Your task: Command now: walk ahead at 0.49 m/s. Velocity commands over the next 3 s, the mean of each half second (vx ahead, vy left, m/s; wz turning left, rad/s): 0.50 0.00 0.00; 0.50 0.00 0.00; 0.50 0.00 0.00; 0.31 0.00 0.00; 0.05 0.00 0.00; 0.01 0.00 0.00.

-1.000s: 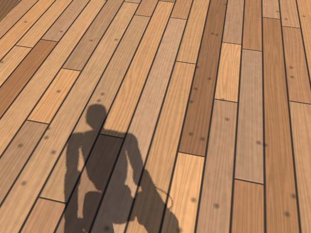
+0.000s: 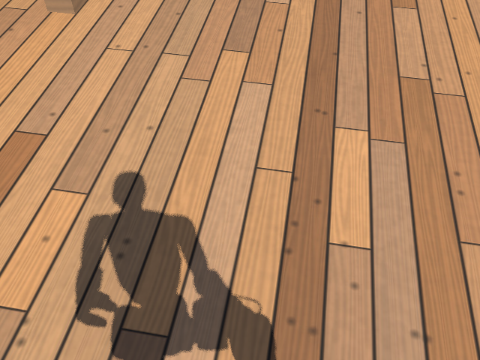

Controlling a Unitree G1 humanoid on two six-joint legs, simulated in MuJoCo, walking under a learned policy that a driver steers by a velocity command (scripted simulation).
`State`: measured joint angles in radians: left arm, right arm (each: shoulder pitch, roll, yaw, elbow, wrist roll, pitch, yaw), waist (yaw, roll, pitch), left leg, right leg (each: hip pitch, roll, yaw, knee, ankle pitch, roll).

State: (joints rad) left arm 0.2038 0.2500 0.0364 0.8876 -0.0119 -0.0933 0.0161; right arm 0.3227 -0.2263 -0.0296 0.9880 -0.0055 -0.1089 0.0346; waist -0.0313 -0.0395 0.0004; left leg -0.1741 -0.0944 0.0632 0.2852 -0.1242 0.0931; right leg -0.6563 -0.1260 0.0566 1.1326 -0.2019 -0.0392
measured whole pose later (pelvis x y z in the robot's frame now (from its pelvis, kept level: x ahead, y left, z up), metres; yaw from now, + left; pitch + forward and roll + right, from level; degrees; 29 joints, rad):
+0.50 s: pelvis +0.27 -0.08 +0.00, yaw +1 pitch +1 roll +0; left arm 0.29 0.23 0.04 0.92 0.00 -0.11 -0.03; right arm 0.23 -0.28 -0.04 0.93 0.02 -0.09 0.00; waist 0.02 0.04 0.00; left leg -0.59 0.10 -0.03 1.11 -0.24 0.05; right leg -0.21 0.04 -0.06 0.33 -0.15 -0.07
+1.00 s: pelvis +0.55 -0.01 -0.01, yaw +1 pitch +1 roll +0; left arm 0.29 0.26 0.05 0.96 -0.02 -0.10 0.00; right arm 0.18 -0.24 -0.05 0.90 0.00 -0.10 0.03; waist 0.00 -0.03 0.02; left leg -0.34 -0.03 0.06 0.46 -0.15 0.06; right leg -0.44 -0.06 0.03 1.19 -0.35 -0.05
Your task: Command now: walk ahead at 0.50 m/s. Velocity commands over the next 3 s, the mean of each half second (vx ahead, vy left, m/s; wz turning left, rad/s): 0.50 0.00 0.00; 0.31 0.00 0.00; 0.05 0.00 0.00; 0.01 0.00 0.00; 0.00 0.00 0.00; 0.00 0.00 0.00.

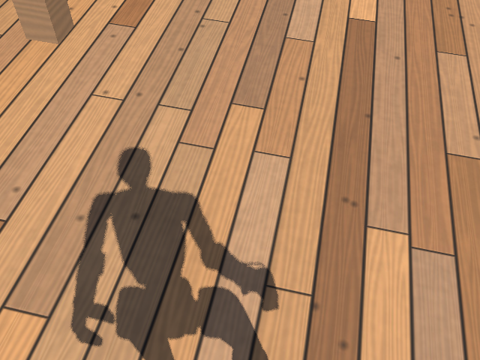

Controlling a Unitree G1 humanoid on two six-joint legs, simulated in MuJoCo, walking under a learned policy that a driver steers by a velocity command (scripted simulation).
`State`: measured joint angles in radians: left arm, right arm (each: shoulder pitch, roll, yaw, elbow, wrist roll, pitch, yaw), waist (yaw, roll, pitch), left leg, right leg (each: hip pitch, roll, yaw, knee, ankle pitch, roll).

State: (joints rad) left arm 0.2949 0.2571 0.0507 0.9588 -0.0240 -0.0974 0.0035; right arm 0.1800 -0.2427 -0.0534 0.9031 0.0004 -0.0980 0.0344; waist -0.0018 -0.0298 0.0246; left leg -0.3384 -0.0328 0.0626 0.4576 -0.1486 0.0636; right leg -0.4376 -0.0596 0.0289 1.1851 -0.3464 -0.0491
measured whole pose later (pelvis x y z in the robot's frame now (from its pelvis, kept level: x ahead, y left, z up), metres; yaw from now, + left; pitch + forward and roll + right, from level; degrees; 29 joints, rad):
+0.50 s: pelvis +0.28 -0.06 -0.01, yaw +0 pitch +2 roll +1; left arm 0.07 0.24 0.06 0.85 -0.01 -0.10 -0.03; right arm 0.36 -0.25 -0.05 1.02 0.02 -0.08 0.00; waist -0.03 0.01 0.03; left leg -0.23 0.00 -0.03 1.04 -0.46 0.04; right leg -0.45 0.00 -0.06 0.55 -0.15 -0.06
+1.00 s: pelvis +0.49 -0.03 -0.01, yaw +0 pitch +2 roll -1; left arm 0.25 0.25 0.04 1.00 -0.01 -0.05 0.01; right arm 0.07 -0.21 -0.04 0.92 -0.01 -0.07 0.01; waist 0.03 -0.02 0.03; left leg -0.45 0.00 0.03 0.50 -0.08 0.04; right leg -0.26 0.02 0.01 0.87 -0.57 0.02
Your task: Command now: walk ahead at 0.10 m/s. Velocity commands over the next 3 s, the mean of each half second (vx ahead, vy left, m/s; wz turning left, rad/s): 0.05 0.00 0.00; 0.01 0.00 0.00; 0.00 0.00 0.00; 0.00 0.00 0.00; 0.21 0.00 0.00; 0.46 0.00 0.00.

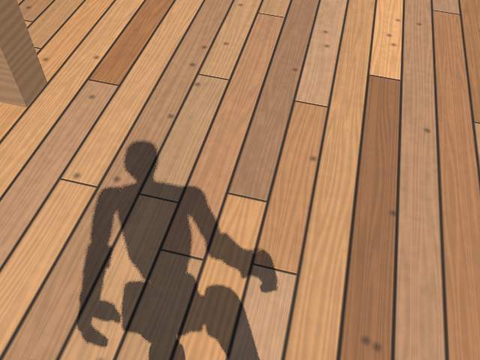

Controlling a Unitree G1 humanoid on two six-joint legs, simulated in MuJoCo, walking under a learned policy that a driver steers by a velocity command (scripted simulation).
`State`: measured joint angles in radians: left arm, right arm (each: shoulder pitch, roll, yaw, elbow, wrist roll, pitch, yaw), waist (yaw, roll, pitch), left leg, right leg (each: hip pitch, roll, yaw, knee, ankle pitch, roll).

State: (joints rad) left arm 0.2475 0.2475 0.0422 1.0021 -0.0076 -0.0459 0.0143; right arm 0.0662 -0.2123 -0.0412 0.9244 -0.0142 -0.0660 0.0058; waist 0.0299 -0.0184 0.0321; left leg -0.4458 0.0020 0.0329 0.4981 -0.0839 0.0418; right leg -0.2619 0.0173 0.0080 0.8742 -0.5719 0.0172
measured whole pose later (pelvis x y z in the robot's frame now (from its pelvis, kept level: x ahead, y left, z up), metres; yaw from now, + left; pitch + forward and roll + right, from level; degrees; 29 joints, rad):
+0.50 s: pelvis +0.06 -0.02 +0.01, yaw +0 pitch +0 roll +0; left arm 0.26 0.19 0.03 1.08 0.00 -0.02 0.03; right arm 0.15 -0.22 -0.04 1.05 0.00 0.00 -0.03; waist 0.00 0.00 0.03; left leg -0.31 0.01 0.03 0.49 -0.18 0.01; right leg -0.18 -0.02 -0.02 0.51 -0.32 0.01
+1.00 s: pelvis +0.07 -0.02 +0.01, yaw +1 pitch -1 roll +0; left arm 0.28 0.18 0.02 1.10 0.00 -0.01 0.04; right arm 0.13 -0.20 -0.04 1.11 0.00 0.02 -0.04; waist 0.00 0.00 0.04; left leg -0.28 0.02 0.02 0.50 -0.21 0.00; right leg -0.13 -0.01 -0.03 0.49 -0.34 0.00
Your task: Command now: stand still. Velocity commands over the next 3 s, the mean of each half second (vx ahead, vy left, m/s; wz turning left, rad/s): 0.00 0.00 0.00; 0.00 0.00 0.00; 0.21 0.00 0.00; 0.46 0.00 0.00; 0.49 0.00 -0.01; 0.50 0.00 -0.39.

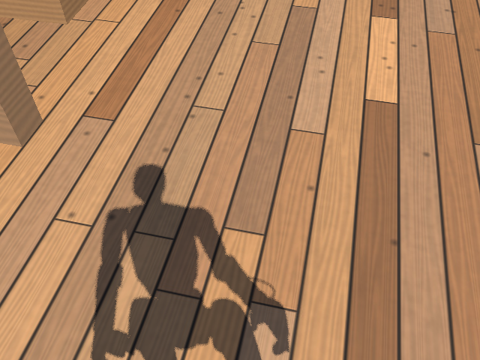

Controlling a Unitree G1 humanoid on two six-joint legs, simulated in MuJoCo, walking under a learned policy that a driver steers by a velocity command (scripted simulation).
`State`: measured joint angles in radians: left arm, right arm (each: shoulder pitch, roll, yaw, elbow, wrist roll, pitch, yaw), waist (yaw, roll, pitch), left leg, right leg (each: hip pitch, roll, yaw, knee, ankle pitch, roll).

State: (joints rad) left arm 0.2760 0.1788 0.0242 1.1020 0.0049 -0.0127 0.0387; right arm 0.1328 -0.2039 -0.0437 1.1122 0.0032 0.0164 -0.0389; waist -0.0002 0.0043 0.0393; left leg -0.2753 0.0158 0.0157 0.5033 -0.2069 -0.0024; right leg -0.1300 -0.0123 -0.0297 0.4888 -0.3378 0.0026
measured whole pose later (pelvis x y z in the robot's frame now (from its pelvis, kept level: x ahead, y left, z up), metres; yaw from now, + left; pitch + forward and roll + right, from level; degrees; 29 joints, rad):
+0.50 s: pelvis +0.00 +0.00 +0.00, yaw +0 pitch -1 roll +0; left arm 0.33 0.16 0.02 1.11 0.00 -0.02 0.04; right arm 0.17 -0.19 -0.04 1.14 0.00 0.01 -0.04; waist 0.00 0.00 0.04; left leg -0.28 0.02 0.01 0.50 -0.20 0.00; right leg -0.13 -0.01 -0.03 0.48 -0.33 0.00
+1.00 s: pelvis +0.00 +0.00 +0.00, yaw +0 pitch -1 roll +0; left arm 0.36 0.15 0.01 1.10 0.00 -0.02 0.04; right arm 0.20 -0.18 -0.03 1.13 0.01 0.01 -0.05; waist 0.00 0.00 0.03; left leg -0.28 0.02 0.01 0.51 -0.21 -0.01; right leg -0.13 -0.01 -0.03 0.48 -0.34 0.00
